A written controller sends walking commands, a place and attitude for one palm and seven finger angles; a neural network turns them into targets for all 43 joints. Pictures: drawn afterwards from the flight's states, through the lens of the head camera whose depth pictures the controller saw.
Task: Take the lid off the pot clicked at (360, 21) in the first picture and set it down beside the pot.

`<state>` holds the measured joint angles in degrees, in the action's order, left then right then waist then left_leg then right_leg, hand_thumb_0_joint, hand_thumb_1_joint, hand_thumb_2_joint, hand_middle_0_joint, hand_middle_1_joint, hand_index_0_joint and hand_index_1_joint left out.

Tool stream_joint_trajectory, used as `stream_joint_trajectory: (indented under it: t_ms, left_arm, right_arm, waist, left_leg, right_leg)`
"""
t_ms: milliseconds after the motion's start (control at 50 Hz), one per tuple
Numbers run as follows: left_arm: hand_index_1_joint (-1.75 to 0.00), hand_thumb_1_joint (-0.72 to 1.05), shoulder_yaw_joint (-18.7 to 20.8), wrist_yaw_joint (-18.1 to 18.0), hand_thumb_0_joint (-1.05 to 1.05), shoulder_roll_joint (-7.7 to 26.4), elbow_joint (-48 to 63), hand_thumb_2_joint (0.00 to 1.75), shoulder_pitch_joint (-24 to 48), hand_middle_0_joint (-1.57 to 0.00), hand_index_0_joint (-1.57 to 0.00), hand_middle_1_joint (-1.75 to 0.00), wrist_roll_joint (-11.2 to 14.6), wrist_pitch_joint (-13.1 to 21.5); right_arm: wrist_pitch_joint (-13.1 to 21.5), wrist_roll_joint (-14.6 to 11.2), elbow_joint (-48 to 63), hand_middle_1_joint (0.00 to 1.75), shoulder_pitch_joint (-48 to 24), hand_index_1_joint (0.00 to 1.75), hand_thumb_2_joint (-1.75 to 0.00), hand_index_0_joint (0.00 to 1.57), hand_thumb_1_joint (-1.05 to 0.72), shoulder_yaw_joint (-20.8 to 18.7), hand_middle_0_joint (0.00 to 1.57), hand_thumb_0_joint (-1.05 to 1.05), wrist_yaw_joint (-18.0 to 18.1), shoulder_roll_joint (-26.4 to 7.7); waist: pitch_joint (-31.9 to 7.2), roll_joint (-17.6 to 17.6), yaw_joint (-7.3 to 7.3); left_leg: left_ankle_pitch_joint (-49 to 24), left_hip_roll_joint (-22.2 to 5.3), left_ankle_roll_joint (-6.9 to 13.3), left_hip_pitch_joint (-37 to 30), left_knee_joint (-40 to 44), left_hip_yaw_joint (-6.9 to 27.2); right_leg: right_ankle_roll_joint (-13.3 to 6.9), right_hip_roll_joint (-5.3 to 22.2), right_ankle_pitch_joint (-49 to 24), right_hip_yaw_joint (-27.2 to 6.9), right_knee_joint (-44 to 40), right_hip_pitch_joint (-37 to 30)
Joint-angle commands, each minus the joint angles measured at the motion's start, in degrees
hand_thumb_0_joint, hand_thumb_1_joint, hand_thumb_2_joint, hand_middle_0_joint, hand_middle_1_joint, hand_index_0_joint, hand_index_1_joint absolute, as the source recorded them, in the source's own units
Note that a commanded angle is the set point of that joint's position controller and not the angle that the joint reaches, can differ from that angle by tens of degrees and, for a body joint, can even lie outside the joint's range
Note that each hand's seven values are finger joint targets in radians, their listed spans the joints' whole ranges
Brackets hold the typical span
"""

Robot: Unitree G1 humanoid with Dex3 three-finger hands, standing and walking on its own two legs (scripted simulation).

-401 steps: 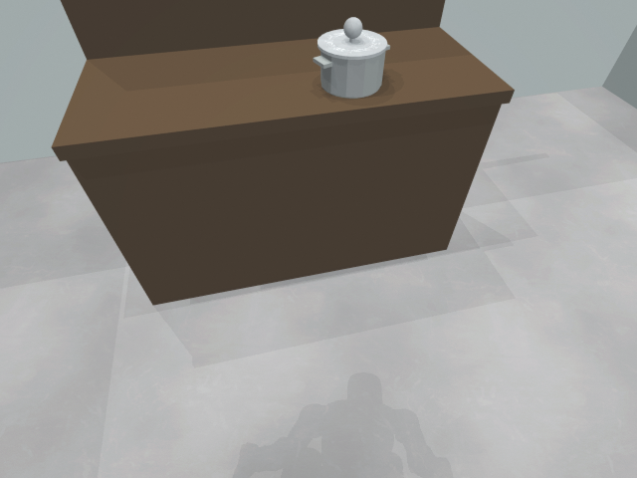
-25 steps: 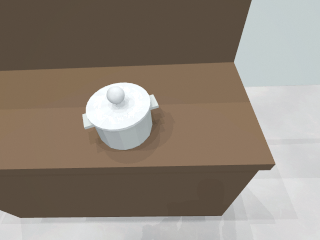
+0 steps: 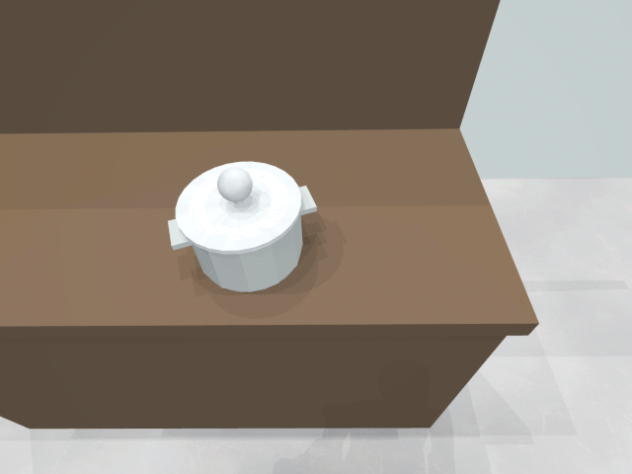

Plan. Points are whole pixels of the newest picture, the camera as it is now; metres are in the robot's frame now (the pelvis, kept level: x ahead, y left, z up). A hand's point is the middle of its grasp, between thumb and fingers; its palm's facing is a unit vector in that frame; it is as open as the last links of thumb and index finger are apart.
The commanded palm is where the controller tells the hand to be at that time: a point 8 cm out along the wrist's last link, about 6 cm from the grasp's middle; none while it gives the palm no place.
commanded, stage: look again from close up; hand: left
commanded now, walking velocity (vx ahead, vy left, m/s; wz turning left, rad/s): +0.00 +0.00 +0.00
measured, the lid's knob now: (235, 184) +0.47 +0.14 +0.11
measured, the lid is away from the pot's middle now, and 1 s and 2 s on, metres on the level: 0.00 0.00 0.00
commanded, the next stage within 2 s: lift the closed hand beside the body in 0.64 s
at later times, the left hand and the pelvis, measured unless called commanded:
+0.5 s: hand out of the picture -0.02 +0.18 -0.18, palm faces +0.02 -0.98 -0.18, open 7.4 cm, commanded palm none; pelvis -0.01 +0.02 +0.00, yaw +0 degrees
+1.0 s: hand (163, 464) +0.15 +0.21 -0.07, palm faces +0.12 -0.96 -0.27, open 6.0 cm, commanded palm +0.08 +0.26 -0.03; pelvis -0.02 +0.03 -0.01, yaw +1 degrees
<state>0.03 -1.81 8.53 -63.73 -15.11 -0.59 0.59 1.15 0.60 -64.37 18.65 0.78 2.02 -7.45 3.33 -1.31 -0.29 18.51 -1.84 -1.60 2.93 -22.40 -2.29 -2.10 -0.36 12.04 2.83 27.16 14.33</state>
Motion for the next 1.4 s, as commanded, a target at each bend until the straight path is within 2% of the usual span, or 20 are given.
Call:
stream_joint_trajectory:
  t_ms: [0, 680, 700, 720, 740, 760, 780, 800, 820, 860, 920, 940, 960, 1000, 1040, 1100, 1180, 1220, 1340, 1380]
  left_arm:
    - [-0.30, 0.90, 1.2, -0.5, 0.00, 6.1, 1.8, 0.90, -3.7, -0.20, -0.20, -0.30, 0.1, 0.5]
    - [-0.30, 0.90, 0.7, -0.8, 0.00, 3.7, 0.7, 0.90, -6.6, -0.20, -0.20, -0.30, -0.1, 0.3]
    - [-0.30, 0.90, 0.7, -0.8, 0.00, 3.7, 0.7, 0.90, -6.9, -0.20, -0.20, -0.30, -0.1, 0.4]
    - [-0.30, 0.90, 1.0, -2.8, 0.00, 6.4, -1.6, 0.90, -10.3, -0.20, -0.20, -0.30, -0.4, 1.5]
    - [-0.35, 0.90, -2.1, -2.9, 0.00, 14.7, 71.2, 0.90, 30.9, -0.24, -0.24, -0.35, 6.9, 10.5]
    - [-0.40, 0.90, 2.6, -7.4, 0.00, 19.1, 69.5, 0.90, 20.5, -0.29, -0.29, -0.40, 6.1, 6.3]
    - [-0.44, 0.90, -1.8, -8.0, 0.00, 10.3, 60.5, 0.90, 7.4, -0.33, -0.33, -0.44, 4.8, 1.6]
    - [-0.49, 0.90, -5.5, -8.0, 0.00, 2.1, 53.4, 0.90, -3.3, -0.38, -0.38, -0.49, 4.4, -3.2]
    - [-0.54, 0.90, -9.3, -6.8, 0.00, -1.8, 57.0, 0.90, -3.1, -0.42, -0.42, -0.54, 4.4, -3.6]
    - [-0.64, 0.90, -10.1, -6.0, 0.00, -4.8, 46.2, 0.90, -11.5, -0.51, -0.51, -0.64, 1.0, -2.6]
    - [-0.78, 0.90, -0.1, -3.9, 0.00, 1.4, 41.5, 0.90, -26.3, -0.64, -0.64, -0.78, -0.7, -1.5]
    - [-0.83, 0.90, 4.5, -3.3, 0.00, 5.4, 46.9, 0.90, -30.3, -0.68, -0.68, -0.83, -0.3, 0.1]
    - [-0.88, 0.90, 9.9, -3.3, 0.00, 9.7, 51.5, 0.90, -35.7, -0.73, -0.73, -0.88, 0.3, 1.4]
    - [-0.97, 0.90, 9.3, -2.9, 0.00, 11.6, 69.7, 0.90, -28.5, -0.82, -0.82, -0.97, 0.9, 4.8]
    - [-1.07, 0.90, 6.4, -3.1, 0.00, 9.3, 75.4, 0.90, -21.1, -0.90, -0.90, -1.07, 0.7, 6.2]
    - [-1.21, 0.90, 4.6, -3.5, 0.00, 7.7, 71.5, 0.90, -12.8, -1.04, -1.04, -1.21, 0.6, 6.5]
    - [-1.40, 0.90, 7.0, -3.5, 0.00, 10.3, 81.9, 0.90, -14.4, -1.21, -1.21, -1.40, 1.0, 8.1]
    - [-1.50, 0.90, 7.3, -4.0, 0.00, 10.5, 83.7, 0.90, -16.7, -1.30, -1.30, -1.50, 0.9, 7.7]
    - [-1.50, 0.90, 9.3, -3.9, 0.00, 9.7, 75.8, 0.90, -22.9, -1.30, -1.30, -1.50, 0.5, 6.3]
    - [-1.50, 0.90, 11.0, -3.7, 0.00, 11.5, 79.7, 0.90, -22.4, -1.30, -1.30, -1.50, 0.3, 7.3]
  right_arm:
    - [0.8, -0.1, 0.2, 0.30, 6.8, 0.30, -0.90, 0.20, -0.90, -0.8, 0.20, 0.00, 0.2, -3.5]
    - [1.1, -0.4, -0.9, 0.30, 8.0, 0.30, -0.90, 0.20, -0.90, -0.8, 0.20, 0.00, 0.5, -1.7]
    - [1.2, -0.4, -0.8, 0.30, 7.9, 0.30, -0.90, 0.20, -0.90, -0.8, 0.20, 0.00, 0.5, -1.6]
    - [1.3, -0.6, 3.6, 0.30, -0.5, 0.30, -0.90, 0.20, -0.90, -1.6, 0.20, 0.00, 0.0, -6.2]
    - [12.0, -4.7, 24.7, 0.30, -4.5, 0.30, -0.90, 0.20, -0.90, -0.8, 0.20, 0.00, 0.3, -15.0]
    - [16.2, -5.8, 22.6, 0.30, -9.7, 0.30, -0.90, 0.20, -0.90, -0.8, 0.20, 0.00, 1.6, -10.9]
    - [17.6, -5.5, 19.7, 0.30, -7.6, 0.30, -0.90, 0.20, -0.90, -1.5, 0.20, 0.00, 2.2, -10.6]
    - [18.0, -6.2, 19.1, 0.30, -8.2, 0.30, -0.90, 0.20, -0.90, -1.0, 0.20, 0.00, 1.6, -9.5]
    - [19.3, -5.1, 20.5, 0.30, -7.6, 0.30, -0.90, 0.20, -0.90, -0.5, 0.20, 0.00, 0.9, -10.3]
    - [19.8, -2.5, 21.1, 0.30, -9.4, 0.30, -0.90, 0.20, -0.90, -1.4, 0.20, 0.00, 0.0, -11.7]
    - [16.0, -1.5, 25.0, 0.30, -12.1, 0.30, -0.90, 0.20, -0.90, -5.2, 0.20, 0.00, -2.1, -11.9]
    - [15.4, -1.8, 27.9, 0.30, -13.8, 0.30, -0.90, 0.20, -0.90, -5.7, 0.20, 0.00, -2.2, -11.6]
    - [14.9, -2.3, 30.1, 0.30, -15.8, 0.30, -0.90, 0.20, -0.90, -5.9, 0.20, 0.00, -2.3, -11.0]
    - [15.0, -2.7, 36.3, 0.30, -17.3, 0.30, -0.90, 0.20, -0.90, -4.8, 0.20, 0.00, -1.9, -10.6]
    - [14.9, -2.3, 37.8, 0.30, -15.9, 0.30, -0.90, 0.20, -0.90, -4.2, 0.20, 0.00, -1.3, -9.8]
    - [13.4, -2.0, 38.2, 0.30, -12.7, 0.30, -0.90, 0.20, -0.90, -3.9, 0.20, 0.00, -0.2, -10.3]
    - [13.4, -1.5, 41.3, 0.30, -11.4, 0.30, -0.90, 0.20, -0.90, -3.7, 0.20, 0.00, 1.1, -10.1]
    - [14.4, -1.1, 41.6, 0.30, -11.0, 0.30, -0.90, 0.20, -0.90, -3.5, 0.20, 0.00, 1.6, -9.7]
    - [13.2, -1.3, 39.5, 0.30, -13.1, 0.30, -0.90, 0.20, -0.90, -3.9, 0.20, 0.00, 1.6, -10.0]
    - [13.4, -1.4, 39.8, 0.30, -14.4, 0.30, -0.90, 0.20, -0.90, -3.9, 0.20, 0.00, 1.5, -10.0]
  waist:
    - [1.4, 0.5, 0.19]
    - [3.3, 1.5, 0.39]
    - [2.3, 1.4, 0.34]
    - [-0.3, 1.7, 2.47]
    - [-27.7, -7.4, 1.03]
    - [-22.6, -11.5, 0.37]
    - [-20.7, -12.4, 0.80]
    - [-12.4, -8.2, 0.72]
    - [-8.7, -5.3, 0.07]
    - [-1.9, 6.4, -0.37]
    - [2.3, 16.9, 3.20]
    - [0.3, 16.7, 4.87]
    - [-1.8, 12.0, 6.88]
    - [-4.2, 4.8, 5.83]
    - [-1.8, -2.5, 3.40]
    - [3.8, -2.9, -0.51]
    - [-8.3, -5.1, 1.03]
    - [-10.1, -4.8, 1.74]
    - [-2.1, 5.4, 2.06]
    - [-3.6, 3.2, 2.74]
  left_leg:
    - [-7.8, -4.0, 2.4, 6.4, 3.7, 2.1]
    - [-7.6, -4.0, 3.2, 8.3, 3.4, 2.7]
    - [-8.5, -3.9, 3.2, 7.5, 3.1, 2.7]
    - [-15.2, -4.7, 1.8, 11.2, -7.1, 0.5]
    - [-16.9, 1.8, 1.5, 4.1, 0.3, 4.4]
    - [-16.0, 1.1, 1.3, 3.7, -2.4, 2.4]
    - [-14.9, 0.3, 0.4, 6.2, -0.8, 3.1]
    - [-14.1, 0.3, 1.2, 9.3, 0.6, 3.8]
    - [-14.0, 0.6, 1.7, 8.4, 1.6, 4.7]
    - [-15.3, 0.8, 2.7, 11.3, 0.2, 5.5]
    - [-12.0, 0.7, 2.5, 18.5, -1.0, 4.1]
    - [-9.7, 1.0, 2.1, 19.9, -0.7, 3.3]
    - [-9.3, 1.2, 1.6, 20.0, -0.1, 2.7]
    - [-8.2, 2.0, 1.5, 18.8, 0.3, 1.9]
    - [-8.6, 2.0, 1.9, 16.8, -0.4, 0.9]
    - [-3.0, 2.8, 2.5, 17.2, -2.8, 0.5]
    - [-6.0, 3.3, 3.0, 11.9, -3.9, 0.2]
    - [-8.0, 3.2, 3.0, 11.7, -3.5, 0.7]
    - [-8.1, 2.2, 3.2, 15.8, -2.9, 1.6]
    - [-8.4, 2.2, 3.2, 15.0, -2.6, 1.6]
  right_leg:
    - [-1.2, 7.0, -6.5, -7.3, -5.5, -3.4]
    - [-0.7, 6.8, -6.5, -6.8, -4.4, -2.1]
    - [-0.7, 6.9, -7.5, -7.0, -4.2, -2.4]
    - [0.2, 9.2, -32.6, -6.8, 0.4, -6.3]
    - [-0.1, 5.5, -21.6, -5.2, 2.5, -13.7]
    - [-0.2, 4.6, -15.8, -4.2, 2.9, -10.3]
    - [-0.5, 3.5, -9.1, -1.8, 1.8, -8.8]
    - [0.0, 2.8, -6.8, -0.5, -0.4, -6.6]
    - [0.7, 2.4, -6.2, 0.8, -1.9, -6.1]
    - [1.1, 1.6, -6.3, 2.5, -2.1, -3.1]
    - [1.6, 1.7, -1.7, 3.1, -0.2, -2.0]
    - [1.5, 2.0, 1.0, 2.2, -0.3, -4.3]
    - [1.0, 2.5, 1.0, 1.9, 0.1, -7.7]
    - [0.6, 2.6, 0.2, 0.2, 0.3, -9.2]
    - [0.7, 2.5, -1.6, -0.7, -0.7, -6.3]
    - [1.1, 2.0, 2.7, -0.9, -3.4, 0.7]
    - [1.3, 2.3, -0.8, -0.9, -2.6, -4.8]
    - [1.3, 2.4, -2.9, -0.6, -1.8, -7.3]
    - [1.8, 1.9, -2.1, 0.6, -2.0, -5.3]
    - [1.7, 2.2, -1.9, 0.4, -2.0, -6.4]
